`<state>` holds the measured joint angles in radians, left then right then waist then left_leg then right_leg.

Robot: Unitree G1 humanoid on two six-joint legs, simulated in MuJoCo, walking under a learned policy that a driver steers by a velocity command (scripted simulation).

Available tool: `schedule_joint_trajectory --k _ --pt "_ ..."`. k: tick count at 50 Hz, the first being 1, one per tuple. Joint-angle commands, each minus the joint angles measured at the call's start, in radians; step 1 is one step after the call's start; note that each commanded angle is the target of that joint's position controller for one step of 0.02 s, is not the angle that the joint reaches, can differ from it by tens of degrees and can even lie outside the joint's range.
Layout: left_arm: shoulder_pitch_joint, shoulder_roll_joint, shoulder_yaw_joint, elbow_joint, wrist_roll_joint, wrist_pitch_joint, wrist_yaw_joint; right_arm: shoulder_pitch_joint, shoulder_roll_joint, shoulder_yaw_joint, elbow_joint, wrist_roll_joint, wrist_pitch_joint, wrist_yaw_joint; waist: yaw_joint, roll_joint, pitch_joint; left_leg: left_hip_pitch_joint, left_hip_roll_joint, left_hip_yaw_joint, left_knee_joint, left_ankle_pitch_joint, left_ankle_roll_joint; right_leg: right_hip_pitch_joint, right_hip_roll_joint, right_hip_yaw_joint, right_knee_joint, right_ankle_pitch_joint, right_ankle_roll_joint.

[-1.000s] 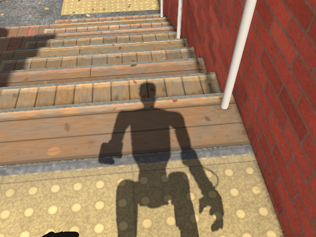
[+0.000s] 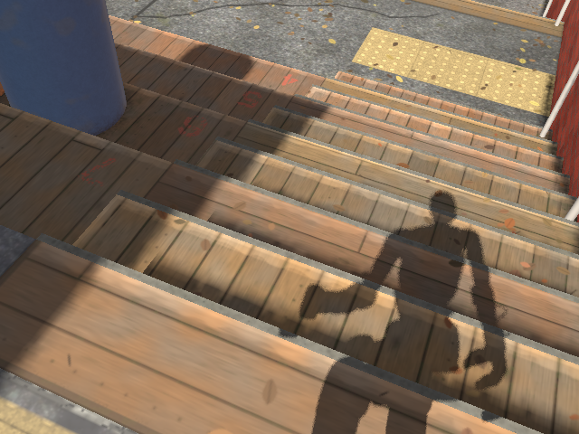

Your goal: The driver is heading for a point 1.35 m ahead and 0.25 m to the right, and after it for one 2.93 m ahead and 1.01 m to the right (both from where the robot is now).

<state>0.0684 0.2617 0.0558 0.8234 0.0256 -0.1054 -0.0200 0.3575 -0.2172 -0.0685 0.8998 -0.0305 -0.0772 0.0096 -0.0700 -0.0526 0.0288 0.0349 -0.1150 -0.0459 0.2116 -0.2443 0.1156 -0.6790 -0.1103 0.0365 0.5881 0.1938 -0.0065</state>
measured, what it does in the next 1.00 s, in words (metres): walks ahead: right foot, then left foot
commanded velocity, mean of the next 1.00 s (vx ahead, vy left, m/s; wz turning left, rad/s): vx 0.16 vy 0.00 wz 0.03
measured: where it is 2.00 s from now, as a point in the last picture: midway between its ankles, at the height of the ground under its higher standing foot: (277, 329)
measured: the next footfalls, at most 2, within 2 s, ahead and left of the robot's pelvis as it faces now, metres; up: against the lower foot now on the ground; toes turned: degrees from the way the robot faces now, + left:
right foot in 0.14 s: +0.31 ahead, -0.13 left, +0.00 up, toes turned +0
left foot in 0.40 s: +0.26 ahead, +0.11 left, +0.00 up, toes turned +3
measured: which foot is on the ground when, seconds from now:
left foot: down 0.00-0.18, up 0.20-0.38, down 0.40-1.00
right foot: up 0.00-0.12, down 0.14-1.00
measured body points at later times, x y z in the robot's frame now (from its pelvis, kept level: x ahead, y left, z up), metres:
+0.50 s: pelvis +0.22 -0.03 -0.01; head +0.24 -0.01 +0.44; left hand +0.35 +0.23 -0.14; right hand +0.30 -0.29 -0.14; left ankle +0.22 +0.11 -0.74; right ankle +0.27 -0.13 -0.74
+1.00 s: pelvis +0.31 -0.03 -0.02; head +0.30 -0.04 +0.43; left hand +0.35 +0.24 -0.15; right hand +0.30 -0.30 -0.17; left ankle +0.22 +0.11 -0.74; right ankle +0.29 -0.13 -0.74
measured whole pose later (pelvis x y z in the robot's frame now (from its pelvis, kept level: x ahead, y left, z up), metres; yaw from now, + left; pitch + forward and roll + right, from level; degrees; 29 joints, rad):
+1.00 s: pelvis +0.31 -0.03 -0.02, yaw +1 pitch -2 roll +0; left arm 0.27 0.25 0.03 0.99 0.03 -0.02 -0.02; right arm 0.34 -0.26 -0.05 1.08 -0.02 0.01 -0.02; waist 0.00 0.03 0.01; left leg -0.07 0.05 0.01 0.52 -0.42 0.00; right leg -0.19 0.01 -0.06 0.58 -0.34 -0.06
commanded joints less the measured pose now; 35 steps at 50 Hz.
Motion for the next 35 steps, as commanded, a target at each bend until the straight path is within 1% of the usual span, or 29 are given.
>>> schedule_joint_trajectory --k 1,2,3,4,6,7,8,9,10,11,12,13,14,15,16,17,18,19,20,21,22,23,24,25,26,27,28,30,35 --pt "0.004 0.022 -0.024 -0.079 0.082 0.027 -0.065 0.137 -0.114 -0.013 0.048 -0.112 -0.041 0.085 0.021 0.135 0.078 -0.052 0.301 -0.098 -0.002 0.489 0.161 0.039 0.048 0.005 -0.007 0.012 -0.013" --pt "-0.094 0.069 -0.014 -0.111 0.06 0.042 -0.056 0.126 -0.129 -0.012 0.058 -0.079 -0.05 0.094 0.015 0.093 0.07 -0.015 0.292 -0.088 0.019 0.535 0.137 0.025 0.057 -0.014 -0.056 -0.005 -0.014" --pt "-0.141 0.085 -0.012 -0.135 0.044 0.047 -0.048 0.126 -0.147 -0.014 0.062 -0.058 -0.054 0.094 0.013 0.087 0.055 0.017 0.287 -0.083 0.04 0.584 0.111 0.044 0.07 -0.026 -0.091 -0.021 -0.023" --pt "-0.161 0.093 -0.016 -0.139 0.037 0.047 -0.037 0.118 -0.165 -0.016 0.066 -0.046 -0.052 0.09 0.011 0.095 0.034 0.035 0.282 -0.08 0.058 0.659 0.091 0.083 0.091 -0.05 -0.114 -0.034 -0.034" --pt "-0.078 0.135 -0.008 -0.107 0.014 0.042 -0.014 0.082 -0.211 -0.029 0.058 -0.038 -0.045 0.089 0.068 0.102 -0.036 0.029 0.257 -0.071 0.168 0.968 0.019 0.29 0.141 -0.083 -0.14 -0.009 -0.07" --pt "0.058 0.168 -0.001 -0.054 -0.009 0.033 -0.005 0.059 -0.208 -0.026 0.029 -0.026 -0.045 0.095 0.122 0.071 -0.143 -0.027 0.199 -0.057 0.276 1.028 -0.044 0.537 0.134 -0.088 -0.128 0.166 -0.12" --pt "0.194 0.212 -0.002 -0.02 -0.023 0.026 -0.011 0.24 -0.098 0.01 0.031 -0.036 -0.049 0.082 0.08 -0.043 -0.41 -0.29 0.132 -0.08 0.502 0.829 -0.142 1.048 -0.048 0.076 0.042 0.482 -0.329" --pt "0.473 0.191 0.02 0.06 0.033 0.024 0.001 0.157 -0.129 0.001 0.061 0.108 -0.013 -0.019 0.248 -0.005 -0.358 -0.491 0.031 0.022 0.909 0.149 -0.166 1.121 -0.292 0.298 0.032 0.88 -0.364" --pt "0.505 0.186 0.0 0.045 0.019 0.027 -0.011 0.157 -0.129 0.013 -0.022 -0.032 -0.027 0.066 0.201 -0.191 -0.677 -0.536 -0.02 -0.068 1.115 -0.423 -0.175 1.215 -0.339 0.497 -0.157 0.618 -0.485" --pt "0.388 0.194 0.014 0.053 0.009 0.005 -0.006 -0.017 -0.185 -0.022 -0.067 -0.051 -0.017 0.064 0.16 -0.044 -0.35 -0.58 0.064 -0.094 1.139 -0.416 -0.163 0.937 -0.265 0.386 -0.211 0.433 -0.371" --pt "0.208 0.159 0.008 0.015 -0.013 -0.003 0.0 -0.035 -0.169 -0.014 -0.071 -0.054 -0.015 0.044 0.093 -0.022 -0.175 -0.572 0.15 -0.078 1.038 -0.403 -0.155 0.689 -0.232 0.262 -0.268 0.345 -0.333" --pt "0.097 0.078 -0.014 -0.02 -0.028 -0.003 0.001 -0.002 -0.115 0.007 -0.05 -0.067 -0.008 0.033 0.042 -0.003 -0.122 -0.516 0.197 -0.062 0.892 -0.41 -0.163 0.553 -0.179 0.209 -0.328 0.255 -0.297" --pt "0.042 0.012 -0.039 -0.032 -0.041 -0.009 -0.004 0.031 -0.048 0.027 -0.037 -0.069 -0.01 0.029 -0.013 -0.004 -0.105 -0.412 0.237 -0.061 0.763 -0.425 -0.183 0.448 -0.127 0.141 -0.323 0.275 -0.263" --pt "-0.02 0.05 -0.028 -0.055 -0.042 -0.008 -0.024 0.094 -0.043 0.031 -0.008 -0.057 -0.006 0.037 -0.066 -0.005 -0.111 -0.256 0.231 -0.019 0.683 -0.4 -0.214 0.311 -0.086 0.083 -0.33 0.258 -0.232" --pt "-0.059 0.125 0.0 -0.074 -0.038 -0.013 -0.041 0.139 -0.066 0.023 0.019 -0.031 -0.001 0.055 -0.087 -0.002 -0.121 -0.179 0.204 0.045 0.577 -0.306 -0.242 0.251 -0.03 0.018 -0.324 0.198 -0.211" --pt "-0.098 0.176 0.022 -0.085 -0.031 -0.011 -0.057 0.15 -0.082 0.023 0.041 0.004 0.0 0.075 -0.089 0.017 -0.117 -0.137 0.173 0.096 0.47 -0.119 -0.256 0.212 0.01 -0.02 -0.292 0.039 -0.19" --pt "-0.081 0.184 0.03 -0.074 -0.019 -0.004 -0.078 0.161 -0.098 0.023 0.065 0.025 -0.003 0.091 -0.071 0.032 -0.1 -0.109 0.149 0.117 0.407 0.094 -0.258 0.168 0.019 -0.005 -0.27 -0.17 -0.167" --pt "-0.02 0.158 0.026 -0.046 -0.018 0.002 -0.097 0.15 -0.118 0.018 0.063 0.016 -0.008 0.097 -0.055 0.024 -0.082 -0.11 0.15 0.103 0.395 0.144 -0.238 0.143 0.011 0.036 -0.255 -0.376 -0.141" --pt "0.007 0.113 0.013 -0.037 -0.03 0.003 -0.107 0.135 -0.154 0.01 0.037 -0.004 -0.016 0.091 -0.05 0.026 -0.08 -0.128 0.177 0.074 0.398 0.139 -0.195 0.137 0.01 0.069 -0.242 -0.511 -0.111" --pt "0.04 0.079 0.002 -0.016 -0.045 0.0 -0.104 0.05 -0.164 0.013 -0.011 0.0 -0.024 0.082 -0.025 0.032 -0.047 -0.212 0.216 0.037 0.316 0.091 -0.136 0.172 0.005 0.107 -0.244 -0.63 -0.092" --pt "0.108 0.106 0.019 -0.033 -0.043 -0.004 -0.08 -0.078 -0.232 0.004 -0.056 0.015 -0.032 0.069 0.07 0.105 -0.005 -0.38 0.267 -0.052 0.221 -0.059 -0.025 0.284 0.059 0.044 -0.215 -0.637 -0.07" --pt "0.129 0.026 -0.013 -0.01 -0.009 0.053 -0.041 -0.117 -0.176 0.01 -0.028 0.011 0.019 0.011 0.124 0.191 -0.067 -0.42 0.307 -0.154 0.093 -0.121 -0.045 0.426 0.111 -0.055 -0.122 -0.523 -0.016" --pt "0.142 0.005 -0.026 0.0 0.001 0.075 -0.02 -0.203 -0.15 0.024 -0.054 0.012 0.039 -0.014 0.145 0.209 -0.017 -0.444 0.308 -0.149 0.075 -0.062 -0.064 0.475 0.106 -0.041 -0.137 -0.396 -0.003" --pt "0.143 0.047 -0.021 0.013 0.002 0.081 -0.007 -0.222 -0.141 0.026 -0.066 0.017 0.046 -0.024 0.135 0.163 -0.039 -0.393 0.274 -0.098 0.111 0.04 -0.092 0.514 0.073 -0.015 -0.161 -0.273 -0.003" --pt "0.137 0.093 -0.01 0.022 -0.004 0.08 0.001 -0.182 -0.152 0.023 -0.05 0.025 0.046 -0.032 0.109 0.114 -0.065 -0.312 0.239 -0.049 0.16 0.16 -0.112 0.525 0.047 0.009 -0.16 -0.129 -0.012" --pt "0.138 0.114 -0.006 0.028 -0.013 0.077 0.007 -0.133 -0.169 0.017 -0.029 0.034 0.045 -0.037 0.09 0.094 -0.1 -0.24 0.222 -0.02 0.19 0.239 -0.119 0.538 0.027 0.019 -0.159 -0.022 -0.018" --pt "0.138 0.118 -0.008 0.036 -0.02 0.075 0.013 -0.098 -0.172 0.015 -0.009 0.037 0.045 -0.042 0.079 0.083 -0.122 -0.188 0.216 -0.006 0.2 0.276 -0.121 0.548 0.015 0.023 -0.16 0.032 -0.02" --pt "0.126 0.1 -0.016 0.05 -0.026 0.079 0.021 -0.079 -0.156 0.015 0.015 0.035 0.056 -0.045 0.069 0.055 -0.11 -0.14 0.219 0.003 0.199 0.308 -0.117 0.543 0.014 0.021 -0.172 0.037 -0.017" --pt "0.122 0.093 -0.022 0.091 -0.023 0.1 0.033 -0.099 -0.151 0.014 0.058 0.03 0.081 -0.05 0.066 0.045 -0.047 -0.116 0.222 0.009 0.168 0.297 -0.111 0.53 0.019 0.02 -0.205 -0.019 -0.014"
